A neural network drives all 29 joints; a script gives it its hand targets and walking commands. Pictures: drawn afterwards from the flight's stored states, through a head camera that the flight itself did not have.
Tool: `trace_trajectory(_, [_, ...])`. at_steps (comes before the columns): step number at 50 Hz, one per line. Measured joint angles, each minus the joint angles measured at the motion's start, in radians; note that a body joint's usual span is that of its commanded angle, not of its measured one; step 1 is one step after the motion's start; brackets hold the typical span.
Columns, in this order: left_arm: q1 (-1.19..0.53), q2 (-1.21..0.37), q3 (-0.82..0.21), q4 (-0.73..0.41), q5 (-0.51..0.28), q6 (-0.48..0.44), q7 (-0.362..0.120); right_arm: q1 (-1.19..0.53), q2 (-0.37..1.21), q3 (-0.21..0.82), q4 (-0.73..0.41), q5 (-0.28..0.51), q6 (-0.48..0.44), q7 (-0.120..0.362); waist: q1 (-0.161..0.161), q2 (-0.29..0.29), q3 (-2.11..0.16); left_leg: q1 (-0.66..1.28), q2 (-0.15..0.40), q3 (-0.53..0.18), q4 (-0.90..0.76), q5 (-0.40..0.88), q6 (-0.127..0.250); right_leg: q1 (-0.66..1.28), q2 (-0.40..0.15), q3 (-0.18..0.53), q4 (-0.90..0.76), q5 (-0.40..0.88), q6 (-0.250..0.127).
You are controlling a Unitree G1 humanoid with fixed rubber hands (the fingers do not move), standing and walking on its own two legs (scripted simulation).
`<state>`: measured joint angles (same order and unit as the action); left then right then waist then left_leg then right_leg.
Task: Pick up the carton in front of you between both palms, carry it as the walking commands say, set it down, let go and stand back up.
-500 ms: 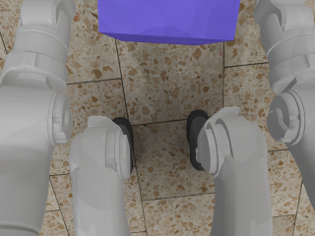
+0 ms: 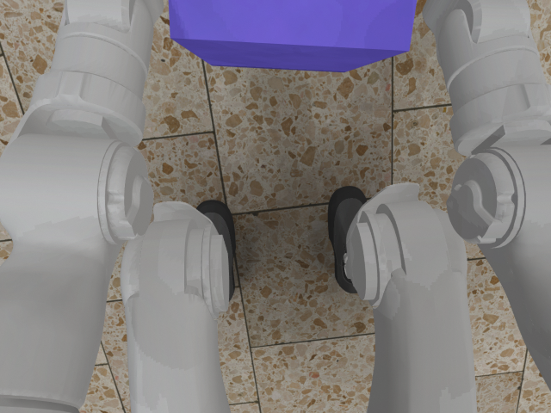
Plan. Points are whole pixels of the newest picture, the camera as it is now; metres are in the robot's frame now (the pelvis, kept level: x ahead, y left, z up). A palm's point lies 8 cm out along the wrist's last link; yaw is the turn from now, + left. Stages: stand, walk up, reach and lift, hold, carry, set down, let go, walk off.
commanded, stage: reach and lift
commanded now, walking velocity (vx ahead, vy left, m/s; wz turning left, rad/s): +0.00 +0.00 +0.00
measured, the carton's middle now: out of the picture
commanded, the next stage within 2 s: none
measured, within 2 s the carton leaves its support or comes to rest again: leaves its support in 0.18 s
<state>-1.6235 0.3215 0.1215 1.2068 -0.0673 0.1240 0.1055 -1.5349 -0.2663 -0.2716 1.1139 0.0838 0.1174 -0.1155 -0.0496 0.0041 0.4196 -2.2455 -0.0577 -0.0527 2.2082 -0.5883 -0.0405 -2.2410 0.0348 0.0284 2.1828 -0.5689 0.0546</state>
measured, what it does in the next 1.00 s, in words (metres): rises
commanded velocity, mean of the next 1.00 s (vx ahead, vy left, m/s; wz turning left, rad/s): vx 0.00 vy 0.00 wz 0.00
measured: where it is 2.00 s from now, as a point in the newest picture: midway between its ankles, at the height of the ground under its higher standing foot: (284, 263)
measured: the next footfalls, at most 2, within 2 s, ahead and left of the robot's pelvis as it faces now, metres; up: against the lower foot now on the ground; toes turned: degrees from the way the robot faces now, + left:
none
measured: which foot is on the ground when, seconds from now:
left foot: down 0.00-1.00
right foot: down 0.00-1.00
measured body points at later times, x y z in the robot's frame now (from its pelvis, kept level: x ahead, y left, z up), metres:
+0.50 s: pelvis +0.00 +0.00 +0.06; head +0.29 +0.00 +0.40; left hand +0.54 +0.13 -0.02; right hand +0.53 -0.17 -0.02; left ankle +0.11 +0.13 -0.34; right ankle +0.12 -0.13 -0.34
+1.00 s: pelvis +0.02 +0.00 +0.17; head +0.25 +0.00 +0.56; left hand +0.50 +0.14 +0.12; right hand +0.49 -0.16 +0.12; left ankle +0.11 +0.13 -0.34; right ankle +0.12 -0.14 -0.34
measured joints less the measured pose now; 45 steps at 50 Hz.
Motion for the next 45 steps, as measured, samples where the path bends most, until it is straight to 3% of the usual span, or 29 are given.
trace_trajectory(6, [0.093,-0.032,0.060,-0.128,0.025,0.052,-0.017,0.079,0.015,-0.029,-0.114,-0.020,0.060,0.038,-0.001,0.004,-0.033,-0.011,-0.005,0.005,0.026,-0.023,0.002,-0.012,0.001,0.006,0.030,-0.026,0.001])
trace_trajectory(9, [0.150,-0.046,0.037,-0.193,0.000,0.074,0.012,0.118,0.024,-0.008,-0.175,0.009,0.094,0.012,-0.003,-0.001,-0.067,-0.018,-0.009,0.004,0.027,-0.030,-0.002,-0.021,0.009,0.011,0.031,-0.032,0.005])
trace_trajectory(11, [0.194,-0.062,0.024,-0.248,-0.015,0.092,0.038,0.156,0.047,-0.001,-0.229,0.019,0.112,-0.049,-0.002,-0.006,-0.103,-0.022,-0.016,-0.001,0.020,-0.032,-0.008,-0.027,0.020,0.016,0.025,-0.032,0.011])
trace_trajectory(17, [0.333,-0.125,0.072,-0.390,0.021,0.163,0.039,0.301,0.112,-0.056,-0.361,-0.024,0.164,-0.033,0.007,-0.014,-0.283,-0.016,-0.044,-0.018,-0.045,-0.021,-0.036,-0.026,0.058,0.042,-0.035,-0.020,0.032])
trace_trajectory(25, [0.390,-0.226,0.282,-0.342,0.225,0.214,-0.033,0.359,0.205,-0.231,-0.327,-0.241,0.218,0.038,0.015,0.005,-0.474,0.069,-0.056,-0.032,-0.229,0.042,-0.034,0.063,0.056,0.045,-0.217,0.036,0.025])
trace_trajectory(29, [0.401,-0.252,0.336,-0.345,0.289,0.223,-0.054,0.372,0.226,-0.270,-0.339,-0.303,0.234,0.059,0.015,0.011,-0.508,0.112,-0.058,-0.035,-0.317,0.077,-0.029,0.106,0.059,0.051,-0.305,0.071,0.023])
trace_trajectory(35, [0.426,-0.278,0.363,-0.399,0.319,0.242,-0.067,0.390,0.243,-0.279,-0.387,-0.326,0.259,0.072,0.018,0.010,-0.530,0.167,-0.059,-0.036,-0.405,0.106,-0.028,0.159,0.066,0.062,-0.391,0.102,0.025])
trace_trajectory(45, [0.577,-0.320,0.323,-0.525,0.290,0.282,-0.069,0.519,0.280,-0.227,-0.482,-0.305,0.293,0.073,0.024,0.005,-0.585,0.314,-0.056,-0.043,-0.528,0.100,-0.026,0.303,0.065,0.070,-0.512,0.096,0.019])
